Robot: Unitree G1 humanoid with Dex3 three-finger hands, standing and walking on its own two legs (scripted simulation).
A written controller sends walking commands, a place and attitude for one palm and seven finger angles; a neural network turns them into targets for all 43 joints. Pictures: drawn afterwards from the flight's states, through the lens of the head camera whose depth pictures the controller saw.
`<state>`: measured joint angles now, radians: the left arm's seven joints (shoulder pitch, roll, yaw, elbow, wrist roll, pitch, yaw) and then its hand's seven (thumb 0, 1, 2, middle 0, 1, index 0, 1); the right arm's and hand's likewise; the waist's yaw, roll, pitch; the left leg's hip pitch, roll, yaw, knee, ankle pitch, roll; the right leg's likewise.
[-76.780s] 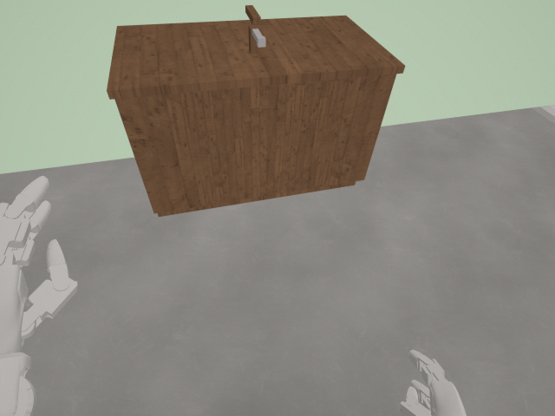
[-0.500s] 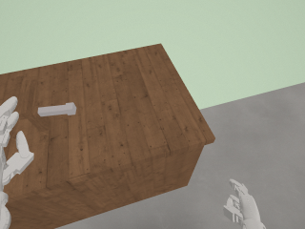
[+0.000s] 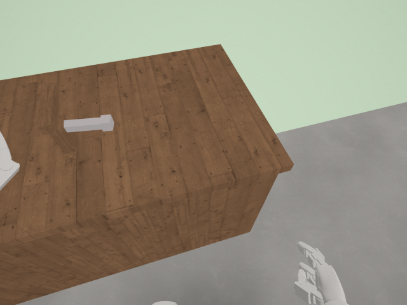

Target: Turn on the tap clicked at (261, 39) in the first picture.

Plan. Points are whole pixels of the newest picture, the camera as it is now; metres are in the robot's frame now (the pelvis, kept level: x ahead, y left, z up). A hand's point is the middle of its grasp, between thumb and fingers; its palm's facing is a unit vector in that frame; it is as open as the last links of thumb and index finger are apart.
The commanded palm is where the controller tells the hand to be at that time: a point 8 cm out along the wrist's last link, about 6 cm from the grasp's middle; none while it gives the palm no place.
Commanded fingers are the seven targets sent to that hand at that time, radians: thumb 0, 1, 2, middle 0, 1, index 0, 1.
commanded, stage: come to a stop and stand still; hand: left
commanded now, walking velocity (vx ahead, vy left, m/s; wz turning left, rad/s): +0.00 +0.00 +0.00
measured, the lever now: (106, 122) +0.49 +0.29 +0.02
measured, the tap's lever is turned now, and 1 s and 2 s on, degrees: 80 80 80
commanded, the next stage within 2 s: look again from close up in 0.62 s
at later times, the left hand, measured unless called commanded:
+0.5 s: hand out of the picture +0.19 +0.31 +0.16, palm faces +0.41 -0.83 -0.39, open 7.4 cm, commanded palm +0.13 +0.35 +0.18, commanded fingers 0.00 0.90 0.90 -0.20 -0.30 -0.20 -0.30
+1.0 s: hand (2, 206) +0.21 +0.30 +0.16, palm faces +0.35 -0.84 -0.40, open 7.4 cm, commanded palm +0.15 +0.33 +0.18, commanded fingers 0.00 0.90 0.90 -0.20 -0.30 -0.20 -0.30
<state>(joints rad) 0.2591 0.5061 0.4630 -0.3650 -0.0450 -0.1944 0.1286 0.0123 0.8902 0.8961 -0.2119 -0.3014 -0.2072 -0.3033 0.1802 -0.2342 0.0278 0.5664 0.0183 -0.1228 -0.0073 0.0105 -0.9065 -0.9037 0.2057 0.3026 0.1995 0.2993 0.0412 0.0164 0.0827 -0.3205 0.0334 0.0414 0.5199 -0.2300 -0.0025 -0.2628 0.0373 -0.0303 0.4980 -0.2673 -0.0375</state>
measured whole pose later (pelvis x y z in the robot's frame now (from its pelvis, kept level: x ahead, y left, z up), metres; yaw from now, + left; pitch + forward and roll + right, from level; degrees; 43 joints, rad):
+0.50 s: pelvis -0.03 +0.07 +0.00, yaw +0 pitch +0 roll -2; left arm 0.39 0.36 0.34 -0.50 0.01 -0.20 0.12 0.01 0.89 0.90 -0.21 -0.30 -0.21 -0.30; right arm 0.18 -0.19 0.03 0.57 0.00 -0.17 0.01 0.01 -0.90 -0.90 0.21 0.30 0.20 0.30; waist 0.05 -0.02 0.08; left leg -0.31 -0.03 0.07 0.50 -0.19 0.09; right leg -0.24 -0.03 -0.01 0.45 -0.21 0.01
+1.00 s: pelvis -0.01 +0.05 +0.00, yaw +1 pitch +0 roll -2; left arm 0.44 0.39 0.36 -0.52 -0.04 -0.18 0.10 0.01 0.89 0.90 -0.21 -0.30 -0.21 -0.30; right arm 0.18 -0.21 0.01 0.56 0.02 -0.12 -0.01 0.01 -0.91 -0.90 0.21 0.30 0.20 0.30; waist 0.02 -0.02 0.09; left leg -0.28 -0.02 0.05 0.50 -0.22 0.07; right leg -0.19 -0.01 -0.03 0.41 -0.22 0.03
